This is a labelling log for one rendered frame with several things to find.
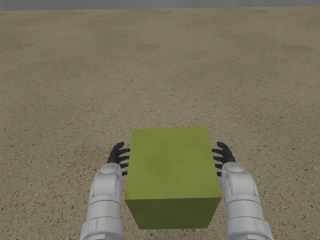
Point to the robot right hand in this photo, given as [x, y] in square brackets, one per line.
[226, 153]

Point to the carton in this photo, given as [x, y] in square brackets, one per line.
[172, 181]

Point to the robot left forearm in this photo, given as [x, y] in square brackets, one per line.
[103, 221]

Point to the robot right forearm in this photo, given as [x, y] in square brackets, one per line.
[245, 216]

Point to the robot left hand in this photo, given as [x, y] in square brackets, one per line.
[114, 156]

